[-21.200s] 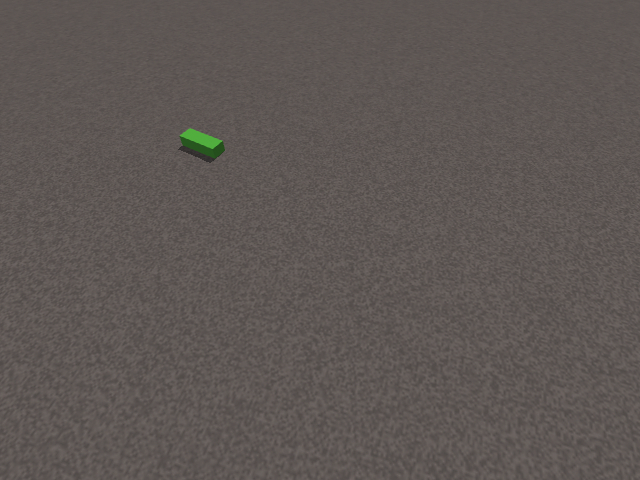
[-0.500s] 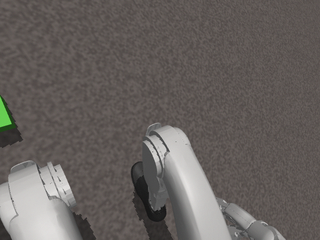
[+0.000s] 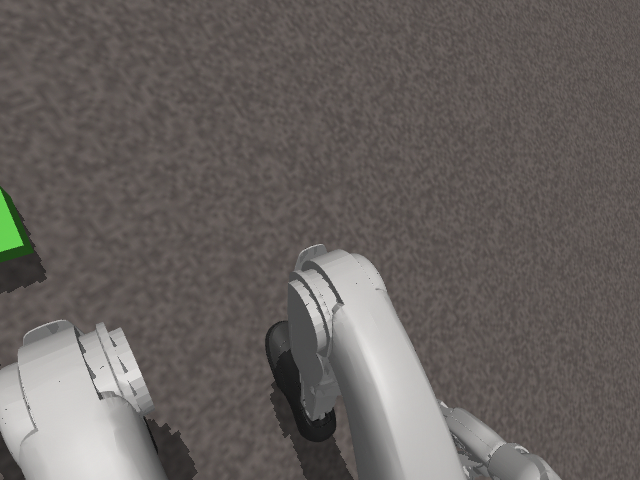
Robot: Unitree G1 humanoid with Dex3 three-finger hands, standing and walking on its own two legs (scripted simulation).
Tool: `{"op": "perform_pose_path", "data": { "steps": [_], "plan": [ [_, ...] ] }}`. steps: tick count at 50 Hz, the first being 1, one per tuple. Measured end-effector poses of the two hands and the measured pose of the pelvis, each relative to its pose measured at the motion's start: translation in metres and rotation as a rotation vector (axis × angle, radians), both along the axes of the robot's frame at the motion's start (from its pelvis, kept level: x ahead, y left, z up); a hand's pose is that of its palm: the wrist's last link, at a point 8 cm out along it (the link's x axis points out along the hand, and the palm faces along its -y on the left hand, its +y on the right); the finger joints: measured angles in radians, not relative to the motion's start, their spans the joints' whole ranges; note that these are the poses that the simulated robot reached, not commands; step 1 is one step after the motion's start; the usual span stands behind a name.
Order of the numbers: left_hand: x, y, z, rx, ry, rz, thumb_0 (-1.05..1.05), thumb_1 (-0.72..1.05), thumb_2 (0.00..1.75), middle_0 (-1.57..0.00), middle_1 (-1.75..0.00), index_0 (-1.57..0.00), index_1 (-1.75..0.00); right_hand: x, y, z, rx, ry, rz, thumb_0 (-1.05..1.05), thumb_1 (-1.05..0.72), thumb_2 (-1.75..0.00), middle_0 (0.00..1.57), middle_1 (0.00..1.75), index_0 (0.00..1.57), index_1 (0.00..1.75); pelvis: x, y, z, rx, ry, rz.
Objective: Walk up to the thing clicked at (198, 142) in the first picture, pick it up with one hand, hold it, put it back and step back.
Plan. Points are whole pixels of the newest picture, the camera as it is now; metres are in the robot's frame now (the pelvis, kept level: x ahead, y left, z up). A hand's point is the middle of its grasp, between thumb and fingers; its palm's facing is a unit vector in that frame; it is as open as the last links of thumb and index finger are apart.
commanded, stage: settle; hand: left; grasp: from above
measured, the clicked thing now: out of the picture +0.42 +0.35 -0.26
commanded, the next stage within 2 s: lift in 0.66 s
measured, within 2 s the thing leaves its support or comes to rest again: leaves its support in 0.10 s
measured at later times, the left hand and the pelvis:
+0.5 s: hand out of the picture +0.40 +0.36 -0.15, palm faces -0.45 -0.11 -0.89, open 10.7 cm; pelvis +0.00 +0.00 +0.03, yaw +4 degrees
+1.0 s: hand out of the picture +0.39 +0.36 -0.09, palm faces -0.45 -0.12 -0.88, open 10.7 cm; pelvis -0.01 +0.00 +0.06, yaw +7 degrees
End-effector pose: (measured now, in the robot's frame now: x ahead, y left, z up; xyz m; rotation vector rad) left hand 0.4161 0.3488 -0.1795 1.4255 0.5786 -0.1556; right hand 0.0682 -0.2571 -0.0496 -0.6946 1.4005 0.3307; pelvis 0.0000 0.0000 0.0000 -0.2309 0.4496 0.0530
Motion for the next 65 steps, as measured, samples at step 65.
{"op": "perform_pose_path", "data": {
  "steps": [65],
  "plan": [
    [-0.055, 0.009, 0.234, 0.023, -0.02, -0.043, 0.0, -0.13, 0.6, -0.6, -0.68, -0.65, -0.62, 0.057, -0.001, 0.059, 0.042, -0.234, -0.316, 0.01, -0.92, -0.9, 0.21, 0.3, 0.2, 0.3, -0.012, -0.004, 0.109, 0.082, 0.13, 0.092]
  ]
}}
